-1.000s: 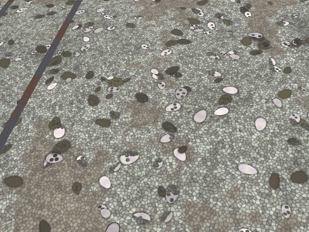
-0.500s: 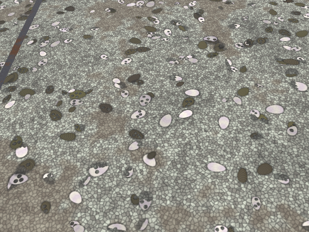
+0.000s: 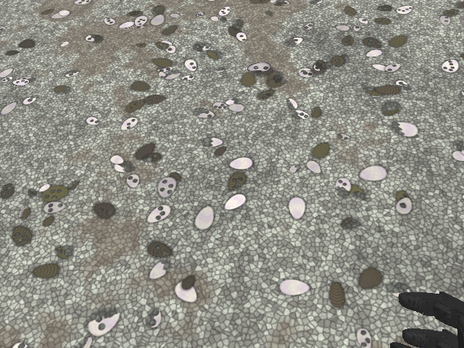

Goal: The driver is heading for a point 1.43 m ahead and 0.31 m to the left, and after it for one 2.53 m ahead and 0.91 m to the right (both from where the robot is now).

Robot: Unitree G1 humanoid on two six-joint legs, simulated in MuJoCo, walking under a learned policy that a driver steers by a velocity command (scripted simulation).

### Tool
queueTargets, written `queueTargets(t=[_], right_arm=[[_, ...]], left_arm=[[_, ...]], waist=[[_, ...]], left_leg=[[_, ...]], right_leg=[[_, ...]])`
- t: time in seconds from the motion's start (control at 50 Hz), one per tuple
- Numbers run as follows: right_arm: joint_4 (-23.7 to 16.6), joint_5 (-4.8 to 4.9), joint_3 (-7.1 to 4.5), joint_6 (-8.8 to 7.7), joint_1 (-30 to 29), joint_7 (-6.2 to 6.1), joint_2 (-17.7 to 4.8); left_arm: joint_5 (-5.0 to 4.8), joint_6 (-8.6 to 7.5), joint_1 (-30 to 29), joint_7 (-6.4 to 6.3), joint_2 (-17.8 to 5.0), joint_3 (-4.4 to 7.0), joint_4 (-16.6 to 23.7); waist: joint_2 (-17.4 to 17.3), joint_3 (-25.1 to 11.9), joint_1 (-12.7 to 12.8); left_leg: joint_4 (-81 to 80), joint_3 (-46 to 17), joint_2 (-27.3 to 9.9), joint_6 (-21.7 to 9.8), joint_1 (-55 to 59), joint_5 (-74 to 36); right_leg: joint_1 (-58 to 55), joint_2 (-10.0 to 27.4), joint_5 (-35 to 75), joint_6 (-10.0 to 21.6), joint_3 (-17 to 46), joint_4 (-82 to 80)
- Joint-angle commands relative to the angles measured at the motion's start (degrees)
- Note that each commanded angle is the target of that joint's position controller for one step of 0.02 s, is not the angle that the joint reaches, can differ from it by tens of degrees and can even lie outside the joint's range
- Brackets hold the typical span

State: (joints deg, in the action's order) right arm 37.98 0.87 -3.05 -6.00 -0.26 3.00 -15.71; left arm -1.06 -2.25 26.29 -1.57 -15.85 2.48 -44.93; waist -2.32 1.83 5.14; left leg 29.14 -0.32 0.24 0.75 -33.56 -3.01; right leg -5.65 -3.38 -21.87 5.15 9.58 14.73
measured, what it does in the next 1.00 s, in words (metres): walks ahead, turning left: left foot, then right foot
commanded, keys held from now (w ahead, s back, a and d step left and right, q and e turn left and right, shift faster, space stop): w+q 0.80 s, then w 0.16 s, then w+e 0.04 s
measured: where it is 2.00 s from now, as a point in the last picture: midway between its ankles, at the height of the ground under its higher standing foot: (207, 164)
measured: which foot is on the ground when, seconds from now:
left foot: up 0.00-0.06, down 0.08-0.54, up 0.56-1.00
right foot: down 0.00-0.08, up 0.10-0.52, down 0.54-1.00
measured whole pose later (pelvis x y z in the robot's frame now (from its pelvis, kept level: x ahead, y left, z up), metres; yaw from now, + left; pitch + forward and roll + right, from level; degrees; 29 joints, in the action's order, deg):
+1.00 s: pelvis +0.54 +0.08 +0.00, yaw +28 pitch +2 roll -2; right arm 34.4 1.0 -1.7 -2.2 2.2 2.9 -15.1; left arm -1.7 -4.2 22.4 0.4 -17.6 3.8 -48.8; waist -1.9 2.8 6.4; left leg 34.3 -0.5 -2.9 -2.8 -32.6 5.9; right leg -5.2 0.8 -20.0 -1.5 -10.0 13.7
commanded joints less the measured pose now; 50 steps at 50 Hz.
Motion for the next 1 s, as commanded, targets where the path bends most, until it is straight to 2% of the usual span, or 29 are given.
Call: queueTargets(t=[0.02,0.04,0.06,0.08,0.1,0.12,0.14,0.16,0.18,0.2,0.22,0.26,0.3,0.36,0.4,0.46,0.5,0.52,0.54,0.56,0.58,0.6,0.62,0.64,0.68,0.76,0.88,0.96,1.0], right_arm=[[-5.01,0.25,-1.71,-1.37,-5.25,0.1,-6.36],[-3.86,0.13,-2.47,-1.18,-0.57,-0.32,-7.92],[-1.81,0.06,-3.25,-0.91,7.87,-0.82,-9.6],[0.14,-0.58,-3.46,-0.59,19.05,-1.19,-11.27],[2.05,-0.72,-4.52,-0.54,24.47,-0.78,-15.42],[2.77,0.76,-3.21,-0.63,23.81,-0.4,-9.91],[2.02,0.89,-2.69,-0.31,18.89,-0.84,-8.29],[1.22,0.09,-2.44,0.17,16.1,-1.23,-7.87],[0.9,-0.46,-2.23,0.37,14.49,-1.29,-7.54],[0.56,-1.17,-1.89,0.29,13.96,-1.51,-7.08],[0.37,-1.04,-1.83,0.38,13.57,-1.65,-6.92],[0.69,0.02,-1.92,0.45,13.83,-2.12,-7.24],[1.06,0.33,-2.43,0.63,14.77,-2.73,-9.11],[1.89,0.75,-2.96,1.41,17.56,-3.42,-10.64],[2.62,1.05,-3.06,2.01,20.25,-3.66,-11.01],[2.86,1.34,-3.0,2.7,21.46,-3.92,-10.52],[2.47,1.01,-2.92,3.19,20.52,-3.89,-9.93],[2.16,0.68,-2.3,3.21,20.51,-3.73,-8.12],[0.98,-0.35,-0.84,3.01,20.74,-3.39,-4.11],[-0.89,1.29,0.29,2.51,27.98,-3.4,-0.84],[0.23,2.1,-0.72,2.68,27.84,-3.71,-6.48],[-0.11,1.81,-1.64,3.08,22.68,-3.76,-9.42],[-0.54,1.08,-1.75,3.4,19.82,-3.85,-9.26],[-1.15,0.51,-1.9,3.49,17.95,-3.67,-8.66],[-1.65,0.96,-1.83,4.1,17.65,-3.0,-6.75],[-3.74,0.36,-1.1,4.8,13.56,-2.47,-4.27],[-5.96,0.24,0.3,3.39,4.24,-0.77,-2.17],[-8.24,0.3,0.2,2.92,-0.87,0.09,-3.49],[-8.11,-0.21,-0.7,2.75,1.72,0.01,-5.44]], left_arm=[[0.18,-0.18,1.2,-0.28,-10.14,2.7,1.4],[0.42,0.04,0.95,-0.3,-10.48,2.76,1.33],[0.68,0.27,-0.54,-0.27,-10.44,2.51,1.63],[1.71,0.19,-1.17,-0.31,-8.79,1.74,2.73],[1.76,-0.48,6.45,0.28,-2.33,0.0,3.13],[0.98,-1.79,3.0,0.61,-6.56,0.33,3.57],[-0.72,-2.9,-4.78,1.12,-9.49,1.18,5.75],[-0.61,-4.08,-9.44,1.36,-9.18,0.78,6.83],[0.41,-4.76,-11.74,1.5,-8.56,0.9,7.43],[1.14,-4.83,-11.13,1.63,-8.22,1.06,7.6],[1.46,-4.65,-10.17,1.72,-7.39,0.92,7.62],[2.08,-3.98,-9.84,1.6,-5.98,0.5,7.91],[2.43,-3.67,-14.23,1.37,-4.46,-0.26,9.76],[2.01,-4.12,-22.22,1.68,-3.11,-0.92,11.63],[1.27,-4.42,-24.95,1.99,-3.95,-0.6,12.31],[0.56,-4.72,-25.7,2.19,-6.5,0.62,12.98],[0.35,-5.05,-21.85,2.1,-7.87,1.64,12.21],[0.66,-5.22,-16.96,1.75,-9.26,2.51,11.32],[1.55,-5.25,-8.62,1.23,-12.44,3.48,10.73],[2.16,-4.18,-4.55,1.5,-16.57,4.54,8.88],[1.52,-3.94,-5.22,2.02,-11.76,3.67,9.13],[1.24,-3.8,-7.46,1.92,-8.44,2.78,9.48],[1.51,-3.67,-10.15,1.96,-7.23,2.28,9.49],[1.69,-3.55,-11.89,1.99,-5.94,1.92,8.98],[1.94,-3.91,-13.0,1.82,-5.2,1.83,8.12],[1.27,-4.59,-11.94,1.69,-7.34,2.82,5.74],[0.59,-3.78,-9.09,1.66,-10.02,3.27,2.37],[-0.83,-2.66,-5.56,1.86,-11.91,3.72,-0.66],[-1.32,-1.87,-5.18,1.75,-13.07,3.73,-1.88]], waist=[[11.13,1.93,-1.53],[11.88,-2.17,-3.96],[11.1,-7.91,-8.65],[7.22,-16.52,-13.0],[-11.53,-24.81,-8.71],[-10.12,-22.48,-10.36],[-6.2,-11.43,-10.3],[0.46,-6.7,-9.37],[3.37,-2.86,-7.62],[2.54,-2.71,-5.7],[0.88,-2.71,-4.57],[-0.69,-1.97,-3.65],[-1.01,-0.11,-4.63],[-1.08,0.39,-7.77],[-1.53,-0.57,-8.92],[-2.79,-1.55,-8.07],[-3.85,-2.52,-5.33],[-3.43,-5.18,-2.74],[2.6,-12.94,0.65],[20.91,-19.87,-2.33],[16.87,-16.17,-1.73],[11.18,-9.41,-0.73],[7.35,-5.68,-1.52],[6.99,-2.98,-2.41],[9.41,-1.4,-3.87],[7.05,0.2,-3.85],[4.88,2.08,-0.99],[5.5,3.52,-0.99],[7.21,0.69,-4.23]], left_leg=[[-1.39,2.76,1.61,-3.51,2.77,4.63],[-1.16,4.56,3.58,-5.27,8.97,6.47],[-2.29,4.91,3.71,-7.69,20.58,3.82],[0.59,-5.82,-4.66,-11.95,40.21,3.97],[-2.85,-36.75,-19.93,-22.81,60.24,14.61],[-11.56,-47.1,-19.76,-22.28,59.1,22.49],[-12.95,-38.17,-18.09,-19.62,50.18,23.32],[-14.37,-31.89,-15.53,-18.05,41.48,18.49],[-15.58,-27.91,-13.22,-17.57,34.83,11.93],[-16.86,-25.25,-11.46,-17.3,31.09,7.88],[-17.93,-23.86,-10.35,-17.63,28.91,5.53],[-19.2,-20.48,-9.36,-18.19,24.43,2.78],[-20.02,-17.2,-7.93,-17.61,19.45,2.03],[-18.67,-14.17,-4.81,-14.24,15.17,4.97],[-16.9,-15.85,-5.38,-13.1,16.2,7.21],[-12.04,-20.94,-7.35,-11.09,21.21,11.55],[-7.05,-22.7,-7.22,-9.48,22.03,11.25],[-0.85,-21.17,-4.66,-7.78,20.5,9.97],[15.05,-16.68,-1.11,-5.72,14.82,16.77],[32.63,-8.66,5.64,-2.7,-3.19,37.07],[41.49,-9.73,1.24,-1.93,-10.27,36.05],[44.17,-9.27,-0.61,-1.56,-11.88,30.44],[43.56,-7.81,-2.4,-1.0,-10.19,26.15],[41.28,-7.62,-3.78,-0.68,-9.22,23.37],[38.94,-6.39,-5.64,-0.38,-5.77,20.56],[31.89,-5.58,-6.53,0.65,-8.26,16.13],[12.39,-1.79,-4.8,-0.83,-3.4,3.56],[5.3,0.19,-3.17,-3.57,-1.79,8.08],[2.34,2.43,-0.71,-5.7,5.91,12.39]], right_leg=[[0.1,15.13,46.47,3.92,3.54,3.51],[-1.16,14.25,59.58,3.28,2.04,9.81],[1.3,12.27,66.54,1.84,-0.49,19.95],[13.34,10.64,53.38,0.68,-0.18,35.09],[35.86,-1.33,4.5,-4.54,-2.94,58.76],[43.49,-0.94,-8.0,-4.34,0.82,64.64],[47.74,2.6,-3.77,-3.9,0.39,64.43],[46.24,4.8,0.07,-3.45,-1.04,61.31],[45.26,6.1,1.99,-3.77,-2.16,57.27],[42.45,7.48,3.76,-4.05,-2.13,54.38],[40.94,7.91,4.27,-4.76,-2.58,51.6],[39.7,8.41,3.88,-6.73,-4.17,45.47],[38.62,7.9,7.66,-8.5,-5.88,37.07],[32.59,5.14,21.72,-9.48,-6.57,23.21],[29.64,3.6,26.06,-9.79,-5.86,18.98],[27.27,3.57,22.86,-8.49,-3.6,14.57],[21.67,3.77,18.57,-6.19,-4.33,12.09],[14.09,5.19,17.09,-4.28,-4.23,10.36],[1.11,14.78,12.77,-0.36,4.5,10.62],[-14.06,26.84,-0.43,8.15,29.45,5.37],[-11.44,27.55,-10.42,8.13,35.6,2.5],[-5.58,25.07,-7.86,6.1,26.84,1.96],[0.45,22.53,0.95,5.02,18.81,1.46],[4.76,20.16,7.45,4.69,13.35,0.28],[9.67,17.63,13.62,4.24,5.82,-2.46],[9.98,18.57,21.97,6.17,-1.54,-5.54],[8.86,17.15,26.24,5.1,-11.05,-6.68],[3.03,19.74,31.27,4.35,-11.8,-4.75],[1.4,19.79,47.46,3.48,-11.72,1.61]])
